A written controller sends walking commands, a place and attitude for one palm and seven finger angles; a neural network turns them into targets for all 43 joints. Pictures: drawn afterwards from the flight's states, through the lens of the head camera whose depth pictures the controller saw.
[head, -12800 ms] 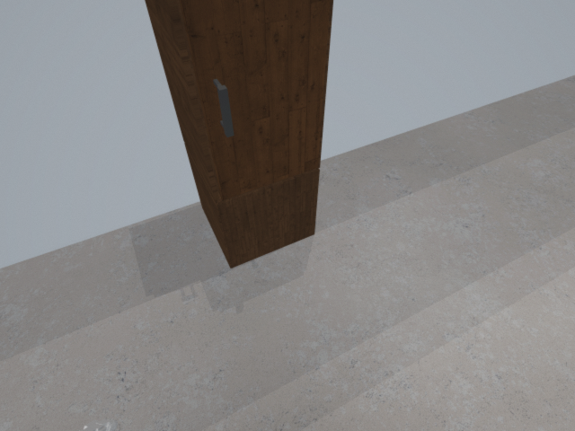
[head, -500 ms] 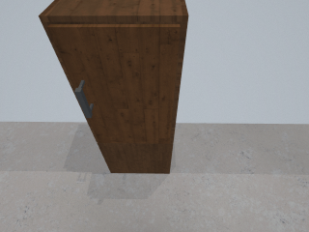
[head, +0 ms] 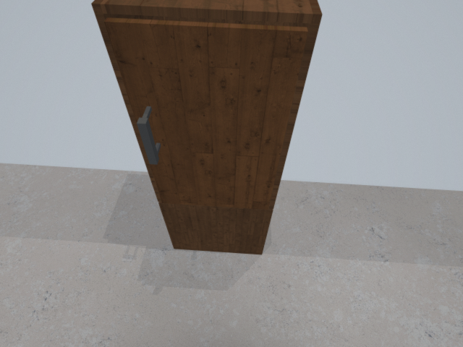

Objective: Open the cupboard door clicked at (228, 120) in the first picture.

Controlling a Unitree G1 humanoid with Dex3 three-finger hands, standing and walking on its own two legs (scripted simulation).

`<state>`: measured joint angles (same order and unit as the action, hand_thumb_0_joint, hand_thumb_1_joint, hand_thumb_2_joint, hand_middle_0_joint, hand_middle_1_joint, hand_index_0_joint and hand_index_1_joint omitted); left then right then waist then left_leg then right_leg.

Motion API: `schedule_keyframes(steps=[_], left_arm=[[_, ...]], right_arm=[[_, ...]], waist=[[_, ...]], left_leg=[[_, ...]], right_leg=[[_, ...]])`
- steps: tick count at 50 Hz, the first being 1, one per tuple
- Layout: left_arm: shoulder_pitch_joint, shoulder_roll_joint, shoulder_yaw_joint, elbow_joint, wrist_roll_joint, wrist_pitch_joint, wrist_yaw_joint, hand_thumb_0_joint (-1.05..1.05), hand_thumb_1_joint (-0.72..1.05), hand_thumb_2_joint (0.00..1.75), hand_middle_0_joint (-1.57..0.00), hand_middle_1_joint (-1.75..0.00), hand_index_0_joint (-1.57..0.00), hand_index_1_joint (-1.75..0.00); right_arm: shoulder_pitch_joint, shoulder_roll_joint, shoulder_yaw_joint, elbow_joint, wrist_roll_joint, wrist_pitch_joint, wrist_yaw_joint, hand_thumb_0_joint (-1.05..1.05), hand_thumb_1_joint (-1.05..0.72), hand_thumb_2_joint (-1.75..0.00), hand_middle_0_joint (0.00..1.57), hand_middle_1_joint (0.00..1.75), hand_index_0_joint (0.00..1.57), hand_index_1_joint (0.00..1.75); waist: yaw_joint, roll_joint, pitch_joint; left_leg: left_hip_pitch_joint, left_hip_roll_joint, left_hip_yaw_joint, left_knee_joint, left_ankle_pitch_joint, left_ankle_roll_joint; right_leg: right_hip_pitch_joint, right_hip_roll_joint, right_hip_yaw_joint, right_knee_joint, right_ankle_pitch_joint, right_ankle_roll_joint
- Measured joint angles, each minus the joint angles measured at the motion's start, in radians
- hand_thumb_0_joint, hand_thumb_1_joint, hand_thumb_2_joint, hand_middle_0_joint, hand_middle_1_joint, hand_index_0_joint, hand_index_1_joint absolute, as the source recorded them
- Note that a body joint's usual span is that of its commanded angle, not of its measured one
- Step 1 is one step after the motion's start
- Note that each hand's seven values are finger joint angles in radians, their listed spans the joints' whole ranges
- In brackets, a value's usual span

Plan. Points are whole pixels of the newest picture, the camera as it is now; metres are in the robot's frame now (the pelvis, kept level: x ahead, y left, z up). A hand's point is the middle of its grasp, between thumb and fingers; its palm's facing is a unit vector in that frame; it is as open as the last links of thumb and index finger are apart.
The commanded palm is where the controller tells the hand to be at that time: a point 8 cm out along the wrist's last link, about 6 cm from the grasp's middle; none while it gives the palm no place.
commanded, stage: come to a stop and stand still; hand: left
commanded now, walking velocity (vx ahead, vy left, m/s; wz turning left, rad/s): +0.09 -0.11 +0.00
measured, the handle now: (151, 136) +0.55 +0.24 +0.00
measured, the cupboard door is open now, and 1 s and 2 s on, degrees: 0 0 0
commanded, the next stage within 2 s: look again from close up in 1.14 s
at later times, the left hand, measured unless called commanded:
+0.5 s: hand out of the picture +0.05 +0.16 -0.16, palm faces +0.04 -0.97 -0.23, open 7.2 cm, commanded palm none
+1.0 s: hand out of the picture -0.01 +0.12 -0.16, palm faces +0.06 -0.98 -0.18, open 7.3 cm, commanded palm none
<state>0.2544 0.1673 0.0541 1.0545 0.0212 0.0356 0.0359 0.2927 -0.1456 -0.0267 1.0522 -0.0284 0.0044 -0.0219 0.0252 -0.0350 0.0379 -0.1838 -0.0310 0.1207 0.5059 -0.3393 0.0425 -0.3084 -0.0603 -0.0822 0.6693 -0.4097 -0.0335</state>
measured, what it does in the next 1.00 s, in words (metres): steps on the spot: right foot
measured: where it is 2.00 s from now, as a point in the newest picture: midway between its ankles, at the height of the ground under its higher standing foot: outside the picture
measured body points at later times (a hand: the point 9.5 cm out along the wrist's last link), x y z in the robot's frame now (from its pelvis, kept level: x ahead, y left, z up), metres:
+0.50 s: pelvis +0.02 -0.02 +0.01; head +0.04 -0.03 +0.46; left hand +0.05 +0.21 -0.15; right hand +0.01 -0.22 -0.16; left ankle -0.04 +0.09 -0.73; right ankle +0.00 -0.09 -0.73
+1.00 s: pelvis +0.01 -0.04 +0.01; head +0.03 -0.05 +0.46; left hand -0.01 +0.17 -0.15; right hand +0.00 -0.25 -0.16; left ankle -0.04 +0.09 -0.73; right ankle +0.00 -0.09 -0.73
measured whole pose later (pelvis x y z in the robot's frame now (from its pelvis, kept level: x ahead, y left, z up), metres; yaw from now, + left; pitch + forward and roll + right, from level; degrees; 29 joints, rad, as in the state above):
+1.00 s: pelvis +0.01 -0.04 +0.01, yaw +1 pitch +0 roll +1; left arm 0.31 0.12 -0.01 1.14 0.00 -0.02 0.03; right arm 0.28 -0.12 0.00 1.17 -0.01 -0.02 -0.04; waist 0.01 0.00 0.03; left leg -0.09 0.05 0.08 0.39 -0.29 -0.03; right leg -0.16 0.06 -0.09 0.42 -0.26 -0.09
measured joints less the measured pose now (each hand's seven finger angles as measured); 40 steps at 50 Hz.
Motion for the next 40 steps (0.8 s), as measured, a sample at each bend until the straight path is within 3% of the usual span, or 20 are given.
schedule_keyframes(steps=[5,8,10,16,40], left_arm=[[-0.024,0.0,-0.009,-0.008,0.004,0.001,-0.009,0.01,0.91,0.9,-0.2,-0.3,-0.2,-0.3],[-0.04,-0.011,-0.014,-0.014,-0.001,-0.013,-0.01,0.01,0.92,0.9,-0.2,-0.3,-0.2,-0.3],[-0.045,-0.01,-0.017,-0.017,-0.005,-0.032,-0.009,0.01,0.92,0.9,-0.2,-0.3,-0.2,-0.3],[-0.037,-0.015,-0.036,0.015,-0.016,-0.056,0.0,0.0,0.94,0.9,-0.2,-0.3,-0.2,-0.3],[0.04,-0.032,-0.059,0.079,-0.016,-0.05,-0.004,0.01,0.92,0.9,-0.2,-0.3,-0.2,-0.3]], right_arm=[[0.014,0.016,0.015,0.0,-0.01,-0.018,-0.005,0.0,-0.91,-0.9,0.19,0.3,0.19,0.3],[0.023,0.025,0.022,0.018,-0.012,-0.025,-0.009,0.0,-0.91,-0.9,0.2,0.3,0.19,0.3],[0.029,0.032,0.026,0.033,-0.004,-0.027,-0.01,0.0,-0.92,-0.9,0.2,0.3,0.2,0.3],[0.012,0.035,0.024,0.078,0.009,-0.022,-0.012,0.0,-0.91,-0.9,0.2,0.3,0.2,0.3],[-0.022,0.016,0.028,0.11,0.012,-0.024,-0.02,0.0,-0.91,-0.9,0.19,0.3,0.19,0.3]], waist=[[-0.019,0.017,-0.001],[-0.026,0.031,0.003],[-0.025,0.03,0.007],[-0.043,0.057,0.001],[-0.017,0.038,-0.006]], left_leg=[[0.02,-0.012,-0.003,-0.032,0.011,0.015],[0.035,-0.011,-0.011,-0.043,0.013,0.009],[0.036,-0.012,-0.008,-0.02,-0.004,-0.001],[0.074,0.02,-0.017,-0.047,-0.008,-0.024],[0.106,0.066,-0.033,-0.112,0.033,-0.064]], right_leg=[[-0.038,0.012,0.021,0.154,-0.09,-0.002],[0.007,0.022,0.017,0.038,-0.042,0.004],[0.056,0.024,0.029,-0.09,0.098,0.002],[0.099,0.06,0.02,-0.126,0.077,-0.009],[0.149,0.109,0.001,-0.227,0.128,-0.049]])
